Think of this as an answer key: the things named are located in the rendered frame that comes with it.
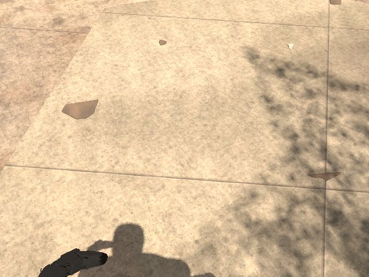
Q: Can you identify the left robot hand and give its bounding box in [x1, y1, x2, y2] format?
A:
[38, 248, 108, 277]

